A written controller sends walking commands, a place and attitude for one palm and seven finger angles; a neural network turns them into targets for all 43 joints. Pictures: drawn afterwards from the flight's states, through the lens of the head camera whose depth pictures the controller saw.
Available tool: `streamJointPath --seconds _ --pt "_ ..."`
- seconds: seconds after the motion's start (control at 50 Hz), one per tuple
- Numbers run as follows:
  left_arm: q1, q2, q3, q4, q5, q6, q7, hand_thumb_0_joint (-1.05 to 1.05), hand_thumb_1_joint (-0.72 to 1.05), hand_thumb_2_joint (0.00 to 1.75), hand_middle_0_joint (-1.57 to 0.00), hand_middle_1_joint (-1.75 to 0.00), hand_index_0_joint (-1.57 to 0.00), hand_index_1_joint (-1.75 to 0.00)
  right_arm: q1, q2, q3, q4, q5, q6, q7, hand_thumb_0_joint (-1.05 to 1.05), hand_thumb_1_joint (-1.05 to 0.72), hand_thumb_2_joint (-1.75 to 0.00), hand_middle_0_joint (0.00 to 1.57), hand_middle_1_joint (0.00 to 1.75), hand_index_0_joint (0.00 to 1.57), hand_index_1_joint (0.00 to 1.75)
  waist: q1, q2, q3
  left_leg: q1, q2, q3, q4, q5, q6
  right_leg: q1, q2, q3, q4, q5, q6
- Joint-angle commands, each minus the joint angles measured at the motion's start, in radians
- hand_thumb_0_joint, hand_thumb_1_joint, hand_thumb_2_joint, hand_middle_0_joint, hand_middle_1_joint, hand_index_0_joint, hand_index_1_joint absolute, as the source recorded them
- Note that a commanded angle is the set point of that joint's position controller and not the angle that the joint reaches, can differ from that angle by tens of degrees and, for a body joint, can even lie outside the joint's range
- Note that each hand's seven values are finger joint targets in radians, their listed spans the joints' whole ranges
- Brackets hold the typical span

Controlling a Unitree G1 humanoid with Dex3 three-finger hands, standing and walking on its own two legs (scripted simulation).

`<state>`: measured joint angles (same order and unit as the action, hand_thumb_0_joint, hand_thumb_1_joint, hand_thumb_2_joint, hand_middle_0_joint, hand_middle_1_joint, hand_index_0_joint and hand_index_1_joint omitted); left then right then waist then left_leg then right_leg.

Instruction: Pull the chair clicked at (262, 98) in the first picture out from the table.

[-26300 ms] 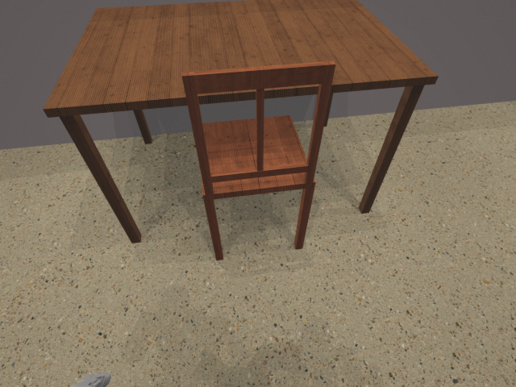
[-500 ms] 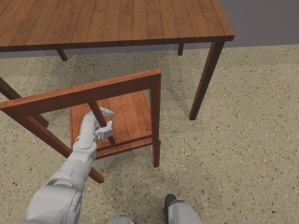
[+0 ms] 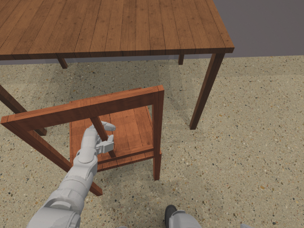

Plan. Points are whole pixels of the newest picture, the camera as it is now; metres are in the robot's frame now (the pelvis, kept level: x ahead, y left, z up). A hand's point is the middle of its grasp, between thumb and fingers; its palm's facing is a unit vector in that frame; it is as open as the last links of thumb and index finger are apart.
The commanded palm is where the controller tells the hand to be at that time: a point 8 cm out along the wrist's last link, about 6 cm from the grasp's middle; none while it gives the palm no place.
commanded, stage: stop walking, hand still on the chair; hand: left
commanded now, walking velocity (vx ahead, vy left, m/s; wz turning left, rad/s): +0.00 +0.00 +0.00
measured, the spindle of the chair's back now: (105, 139) +0.38 +0.15 -0.08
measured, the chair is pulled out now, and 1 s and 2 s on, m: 0.25 0.26 0.26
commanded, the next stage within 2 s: open the thumb and straighten the fingers in 0.66 s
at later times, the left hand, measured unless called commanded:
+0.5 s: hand (109, 143) +0.36 +0.13 -0.05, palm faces +0.03 -0.98 -0.19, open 5.4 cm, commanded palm +0.34 +0.18 -0.03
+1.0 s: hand (107, 142) +0.36 +0.14 -0.05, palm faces -0.02 -0.98 -0.19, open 7.7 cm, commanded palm +0.33 +0.19 -0.03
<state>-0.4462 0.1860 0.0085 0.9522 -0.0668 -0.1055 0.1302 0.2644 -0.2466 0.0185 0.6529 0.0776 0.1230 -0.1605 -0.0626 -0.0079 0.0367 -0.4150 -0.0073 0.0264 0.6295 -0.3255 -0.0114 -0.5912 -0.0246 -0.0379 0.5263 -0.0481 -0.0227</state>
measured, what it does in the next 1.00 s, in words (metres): shifts its weight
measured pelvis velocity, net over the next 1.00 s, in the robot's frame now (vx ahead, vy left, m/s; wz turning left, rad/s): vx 0.06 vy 0.02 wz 0.01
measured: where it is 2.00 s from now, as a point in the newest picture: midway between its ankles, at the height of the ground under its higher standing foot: outside the picture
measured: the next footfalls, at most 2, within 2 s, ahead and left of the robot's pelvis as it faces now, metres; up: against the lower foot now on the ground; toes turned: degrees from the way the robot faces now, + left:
none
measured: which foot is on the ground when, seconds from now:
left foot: down 0.00-1.00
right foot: down 0.00-1.00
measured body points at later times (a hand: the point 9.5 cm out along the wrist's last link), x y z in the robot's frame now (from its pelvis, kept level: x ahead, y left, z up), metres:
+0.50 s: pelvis +0.08 +0.00 +0.01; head +0.10 -0.02 +0.46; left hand +0.35 +0.19 -0.04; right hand +0.24 -0.24 -0.10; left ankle +0.00 +0.13 -0.72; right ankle +0.13 -0.10 -0.72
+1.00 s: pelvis +0.06 +0.02 +0.00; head +0.09 +0.01 +0.45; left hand +0.36 +0.19 -0.03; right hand +0.19 -0.24 -0.11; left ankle +0.00 +0.13 -0.72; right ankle +0.13 -0.10 -0.72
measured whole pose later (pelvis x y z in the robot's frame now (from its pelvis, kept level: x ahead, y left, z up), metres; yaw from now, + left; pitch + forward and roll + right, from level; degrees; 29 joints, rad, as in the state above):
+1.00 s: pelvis +0.06 +0.02 +0.00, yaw +1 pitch +7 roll +0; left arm -0.13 0.14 -0.04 0.56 -0.01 0.08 0.10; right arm 0.23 -0.25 -0.01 0.63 0.05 0.04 -0.02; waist -0.05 0.02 -0.09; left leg -0.35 0.00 0.01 0.65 -0.43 0.01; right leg -0.55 -0.03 -0.06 0.61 -0.19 -0.01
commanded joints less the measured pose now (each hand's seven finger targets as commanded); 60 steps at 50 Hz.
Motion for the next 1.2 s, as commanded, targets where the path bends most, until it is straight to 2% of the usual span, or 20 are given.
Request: streamJointPath --seconds 0.0,0.08,0.24,0.32,0.36,0.38,0.46,0.48,0.72,0.74,0.76,0.8,0.82,0.86,0.92,0.96,0.98,1.0,1.08,1.18 --pt "-0.311 0.154 0.013 -0.241 0.024 -0.050 0.002 0.00 0.90 0.90 -0.50 -1.45 -0.50 -1.45 -0.045 -0.128 -0.042 -0.123 -0.009 -0.039 -0.010 0.00 -0.90 -0.90 0.20 0.30 0.20 0.30 0.045 0.063 -0.364 -0.021 0.080 -0.089 -0.194 -0.072 0.032 0.410 -0.055 0.071 -0.055 -0.225 0.022" --pt "-0.263 0.129 -0.001 -0.255 0.023 -0.041 -0.002 0.00 0.90 0.90 -0.50 -1.45 -0.50 -1.45 -0.044 -0.122 -0.044 -0.114 -0.014 -0.050 -0.008 0.00 -0.90 -0.90 0.20 0.30 0.20 0.30 0.044 0.013 -0.327 0.042 0.062 -0.071 -0.182 -0.047 0.025 0.416 -0.070 0.088 -0.105 -0.220 0.015" --pt "-0.126 0.075 -0.026 -0.294 0.025 -0.024 -0.010 0.00 0.90 0.90 -0.50 -1.45 -0.50 -1.45 -0.057 -0.108 -0.047 -0.103 -0.023 -0.070 0.005 0.00 -0.90 -0.90 0.20 0.30 0.20 0.30 0.048 -0.019 -0.337 0.153 0.078 -0.054 -0.166 0.257 0.010 0.507 -0.076 0.062 -0.047 0.150 0.003" --pt "-0.069 0.065 -0.036 -0.335 0.028 -0.012 -0.013 0.00 0.90 0.90 -0.50 -1.45 -0.50 -1.45 -0.072 -0.107 -0.049 -0.108 -0.027 -0.071 0.011 0.00 -0.90 -0.90 0.20 0.30 0.20 0.30 0.048 -0.001 -0.331 0.187 0.088 -0.047 -0.163 0.364 0.002 0.538 -0.081 0.056 -0.028 0.271 -0.002" --pt "-0.053 0.052 -0.044 -0.360 0.027 -0.008 -0.018 0.00 0.90 0.90 -0.50 -1.45 -0.50 -1.45 -0.084 -0.102 -0.049 -0.117 -0.027 -0.068 0.016 0.00 -0.90 -0.90 0.20 0.30 0.20 0.30 0.047 -0.029 -0.331 0.196 0.086 -0.045 -0.162 0.365 -0.001 0.549 -0.084 0.054 -0.030 0.282 -0.003" --pt "-0.048 0.055 -0.047 -0.371 0.027 -0.005 -0.017 0.00 0.90 0.90 -0.50 -1.45 -0.50 -1.45 -0.091 -0.106 -0.050 -0.115 -0.028 -0.070 0.015 0.00 -0.90 -0.90 0.20 0.30 0.20 0.30 0.046 0.007 -0.319 0.203 0.088 -0.045 -0.168 0.373 -0.002 0.556 -0.085 0.056 -0.034 0.287 -0.005" --pt "-0.007 0.048 -0.048 -0.399 0.028 0.003 -0.019 0.00 0.90 0.90 -0.50 -1.45 -0.50 -1.45 -0.106 -0.097 -0.045 -0.131 -0.030 -0.065 0.023 0.00 -0.90 -0.90 0.20 0.30 0.20 0.30 0.050 -0.021 -0.313 0.204 0.084 -0.042 -0.174 0.348 -0.002 0.566 -0.087 0.053 -0.045 0.261 -0.003" --pt "0.000 0.057 -0.043 -0.403 0.028 0.004 -0.017 0.00 0.90 0.90 -0.50 -1.45 -0.50 -1.45 -0.111 -0.101 -0.047 -0.127 -0.031 -0.067 0.023 0.00 -0.90 -0.90 0.20 0.30 0.20 0.30 0.049 0.008 -0.305 0.207 0.084 -0.042 -0.179 0.338 -0.001 0.569 -0.089 0.060 -0.055 0.251 -0.006" --pt "0.047 0.052 -0.044 -0.442 0.027 0.014 -0.016 0.00 0.90 0.90 -0.50 -1.45 -0.50 -1.45 -0.122 -0.095 -0.038 -0.135 -0.037 -0.068 0.033 0.00 -0.90 -0.90 0.20 0.30 0.20 0.30 0.056 0.017 -0.278 0.199 0.097 -0.052 -0.216 0.318 0.001 0.582 -0.080 0.050 -0.066 0.179 -0.008" --pt "0.121 0.074 -0.015 -0.452 0.028 0.011 -0.013 0.00 0.90 0.90 -0.50 -1.45 -0.50 -1.45 -0.120 -0.096 -0.040 -0.143 -0.038 -0.068 0.036 0.00 -0.90 -0.90 0.20 0.30 0.20 0.30 0.062 0.017 -0.287 0.199 0.097 -0.053 -0.217 0.324 0.000 0.594 -0.079 0.050 -0.065 0.181 -0.009" --pt "0.113 -0.026 -0.090 -0.421 0.033 0.061 -0.034 0.00 0.78 0.84 -0.50 -1.45 -0.50 -1.45 -0.108 -0.124 -0.060 -0.134 -0.008 -0.087 0.078 0.00 -0.90 -0.90 0.20 0.30 0.20 0.30 -0.005 -0.097 -0.279 0.059 0.009 -0.002 -0.157 0.334 0.029 0.471 -0.023 0.001 -0.016 0.223 -0.007" --pt "0.094 0.051 -0.005 -0.538 0.035 0.081 -0.037 0.00 0.54 0.73 -0.50 -1.45 -0.50 -1.45 -0.093 -0.128 -0.073 -0.141 -0.019 -0.099 0.105 0.00 -0.90 -0.90 0.20 0.30 0.20 0.30 0.026 -0.101 -0.378 0.031 0.004 0.003 -0.120 0.351 0.028 0.505 -0.023 0.007 0.028 0.261 -0.010" --pt "0.087 0.054 -0.008 -0.579 0.044 0.084 -0.037 0.00 0.42 0.67 -0.50 -1.45 -0.50 -1.45 -0.092 -0.117 -0.078 -0.142 -0.023 -0.107 0.112 0.00 -0.90 -0.90 0.20 0.30 0.20 0.30 0.021 -0.020 -0.405 0.028 -0.007 0.011 -0.104 0.344 0.027 0.502 -0.021 0.016 0.039 0.249 -0.007" --pt "0.141 0.014 -0.032 -0.614 0.051 0.099 -0.043 0.00 0.17 0.55 -0.50 -1.45 -0.50 -1.45 -0.090 -0.107 -0.075 -0.153 -0.030 -0.127 0.130 0.00 -0.90 -0.90 0.20 0.30 0.20 0.30 0.027 0.027 -0.410 0.001 -0.014 0.011 -0.077 0.349 0.023 0.471 -0.016 0.011 0.056 0.228 -0.010" --pt "0.087 -0.012 -0.055 -0.593 0.058 0.143 -0.043 0.00 -0.19 0.37 -0.50 -1.45 -0.50 -1.45 -0.091 -0.114 -0.071 -0.149 -0.029 -0.133 0.141 0.00 -0.90 -0.90 0.20 0.30 0.20 0.30 0.005 0.017 -0.343 -0.059 -0.013 -0.004 -0.058 0.250 0.022 0.359 -0.004 -0.005 0.075 0.075 -0.007" --pt "0.082 -0.009 -0.035 -0.571 0.057 0.173 -0.040 0.00 -0.43 0.26 -0.47 -1.38 -0.47 -1.38 -0.089 -0.121 -0.073 -0.156 -0.031 -0.137 0.141 0.00 -0.90 -0.90 0.20 0.30 0.20 0.30 0.009 0.001 -0.329 -0.095 -0.014 -0.006 -0.046 0.190 0.021 0.321 0.001 -0.010 0.089 -0.003 -0.004" --pt "0.044 0.088 0.051 -0.620 0.052 0.178 -0.030 0.00 -0.55 0.20 -0.45 -1.30 -0.45 -1.30 -0.094 -0.132 -0.074 -0.164 -0.029 -0.133 0.137 0.00 -0.90 -0.90 0.20 0.30 0.20 0.30 0.023 -0.008 -0.363 -0.098 -0.015 -0.009 -0.050 0.171 0.022 0.348 0.004 -0.004 0.091 -0.028 -0.006" --pt "0.041 0.044 0.014 -0.621 0.053 0.193 -0.034 0.00 -0.55 0.20 -0.43 -1.23 -0.43 -1.23 -0.100 -0.125 -0.071 -0.170 -0.029 -0.133 0.134 0.00 -0.90 -0.90 0.20 0.30 0.20 0.30 0.022 0.032 -0.364 -0.093 -0.017 -0.003 -0.053 0.157 0.022 0.338 0.003 -0.004 0.094 -0.050 -0.003" --pt "-0.038 -0.006 -0.013 -0.586 0.048 0.232 -0.033 0.00 -0.55 0.20 -0.32 -0.94 -0.32 -0.94 -0.085 -0.131 -0.069 -0.172 -0.032 -0.144 0.125 0.00 -0.90 -0.90 0.20 0.30 0.20 0.30 0.004 -0.015 -0.348 -0.124 -0.011 -0.027 -0.030 0.134 0.012 0.268 0.011 -0.015 0.126 -0.105 -0.002" --pt "-0.083 0.004 0.010 -0.576 0.044 0.244 -0.031 0.00 -0.55 0.20 -0.20 -0.58 -0.20 -0.58 -0.075 -0.139 -0.071 -0.176 -0.033 -0.154 0.122 0.00 -0.90 -0.90 0.20 0.30 0.20 0.30 0.011 -0.034 -0.364 -0.158 -0.009 -0.038 -0.009 0.098 0.005 0.233 0.013 -0.014 0.159 -0.155 -0.004"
